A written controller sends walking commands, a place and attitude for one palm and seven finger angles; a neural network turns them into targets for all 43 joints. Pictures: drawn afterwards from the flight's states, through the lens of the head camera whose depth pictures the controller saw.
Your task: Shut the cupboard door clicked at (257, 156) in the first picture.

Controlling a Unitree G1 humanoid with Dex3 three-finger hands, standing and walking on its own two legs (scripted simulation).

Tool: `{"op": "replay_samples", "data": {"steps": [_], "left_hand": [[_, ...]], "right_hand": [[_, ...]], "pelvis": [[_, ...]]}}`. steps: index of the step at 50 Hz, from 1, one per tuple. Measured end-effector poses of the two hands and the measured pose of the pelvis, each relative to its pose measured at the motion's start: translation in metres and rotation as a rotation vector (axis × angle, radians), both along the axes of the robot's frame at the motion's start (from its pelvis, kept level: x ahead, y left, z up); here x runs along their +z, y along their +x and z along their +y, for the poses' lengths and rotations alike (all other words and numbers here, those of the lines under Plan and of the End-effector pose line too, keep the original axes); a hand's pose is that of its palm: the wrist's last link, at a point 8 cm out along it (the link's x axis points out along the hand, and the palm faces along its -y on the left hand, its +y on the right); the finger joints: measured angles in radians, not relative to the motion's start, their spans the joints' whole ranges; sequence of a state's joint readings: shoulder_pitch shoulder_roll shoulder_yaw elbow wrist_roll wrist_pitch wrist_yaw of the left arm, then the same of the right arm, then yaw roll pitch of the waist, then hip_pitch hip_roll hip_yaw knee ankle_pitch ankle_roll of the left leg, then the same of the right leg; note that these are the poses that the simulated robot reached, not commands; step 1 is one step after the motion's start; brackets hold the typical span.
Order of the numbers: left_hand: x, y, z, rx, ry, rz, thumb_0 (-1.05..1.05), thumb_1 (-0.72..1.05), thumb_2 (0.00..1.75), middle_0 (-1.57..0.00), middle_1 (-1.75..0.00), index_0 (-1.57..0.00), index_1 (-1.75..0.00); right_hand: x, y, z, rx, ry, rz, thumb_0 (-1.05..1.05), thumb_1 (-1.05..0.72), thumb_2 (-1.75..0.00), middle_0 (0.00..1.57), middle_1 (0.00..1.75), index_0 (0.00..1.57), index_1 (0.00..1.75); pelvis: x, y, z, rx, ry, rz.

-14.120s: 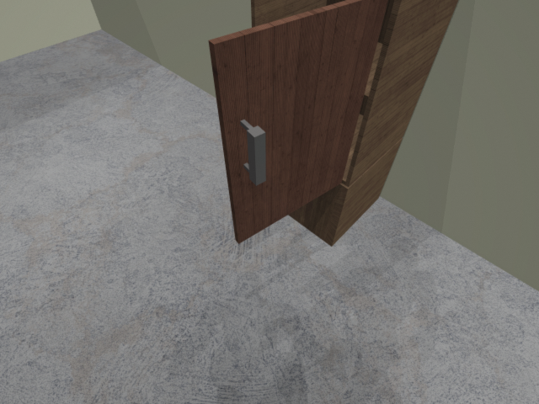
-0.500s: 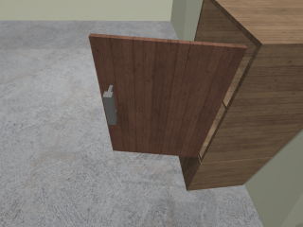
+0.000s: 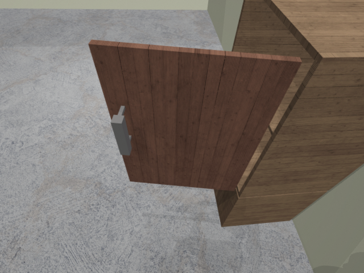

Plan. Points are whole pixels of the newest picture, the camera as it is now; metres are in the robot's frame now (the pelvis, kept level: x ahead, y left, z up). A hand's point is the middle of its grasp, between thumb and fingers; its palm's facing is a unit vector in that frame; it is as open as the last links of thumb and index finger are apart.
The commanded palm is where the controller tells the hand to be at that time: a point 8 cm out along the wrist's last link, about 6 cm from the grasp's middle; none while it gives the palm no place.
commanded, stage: come to a stop and stand still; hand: left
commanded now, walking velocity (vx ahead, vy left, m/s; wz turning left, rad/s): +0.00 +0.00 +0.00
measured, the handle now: (124, 130) +0.46 +0.19 +0.00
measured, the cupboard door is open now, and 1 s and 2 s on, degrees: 80 80 80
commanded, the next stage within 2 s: look again from close up in 0.72 s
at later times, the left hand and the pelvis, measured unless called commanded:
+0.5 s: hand out of the picture -0.07 +0.18 -0.18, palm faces +0.04 -0.98 -0.17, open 7.3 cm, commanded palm none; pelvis -0.07 +0.02 -0.01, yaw +0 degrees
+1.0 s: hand out of the picture -0.11 +0.18 -0.19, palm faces +0.05 -0.98 -0.17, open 7.4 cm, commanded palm none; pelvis -0.07 +0.03 -0.01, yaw +1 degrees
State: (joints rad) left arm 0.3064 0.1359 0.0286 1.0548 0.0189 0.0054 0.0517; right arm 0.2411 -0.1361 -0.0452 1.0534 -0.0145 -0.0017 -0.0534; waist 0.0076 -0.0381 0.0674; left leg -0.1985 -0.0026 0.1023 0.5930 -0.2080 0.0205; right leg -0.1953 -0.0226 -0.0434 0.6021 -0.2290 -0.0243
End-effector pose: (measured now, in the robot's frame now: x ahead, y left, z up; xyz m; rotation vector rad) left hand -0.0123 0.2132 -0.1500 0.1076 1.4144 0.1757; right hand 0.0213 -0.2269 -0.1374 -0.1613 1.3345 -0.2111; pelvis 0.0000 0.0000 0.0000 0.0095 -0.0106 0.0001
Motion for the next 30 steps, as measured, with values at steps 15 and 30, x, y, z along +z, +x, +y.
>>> {"op": "replay_samples", "data": {"steps": [15, 30], "left_hand": [[-0.003, 0.0, 0.029, -0.042, 0.041, -0.121, 0.01, 0.93, 0.9, -0.2, -0.3, -0.2, -0.3], [-0.006, -0.102, 0.009, 0.002, -0.038, 0.059, 0.01, 0.92, 0.9, -0.2, -0.3, -0.2, -0.3]], "right_hand": [[-0.017, -0.053, 0.019, 0.017, 0.034, 0.01, 0.01, -0.95, -0.9, 0.2, 0.3, 0.2, 0.3], [-0.011, -0.129, 0.04, 0.008, 0.086, 0.143, 0.01, -0.91, -0.9, 0.2, 0.29, 0.2, 0.3]], "pelvis": [[-0.011, -0.046, 0.016, -0.006, -0.005, -0.024], [-0.005, -0.074, 0.017, 0.009, -0.01, -0.008]]}}
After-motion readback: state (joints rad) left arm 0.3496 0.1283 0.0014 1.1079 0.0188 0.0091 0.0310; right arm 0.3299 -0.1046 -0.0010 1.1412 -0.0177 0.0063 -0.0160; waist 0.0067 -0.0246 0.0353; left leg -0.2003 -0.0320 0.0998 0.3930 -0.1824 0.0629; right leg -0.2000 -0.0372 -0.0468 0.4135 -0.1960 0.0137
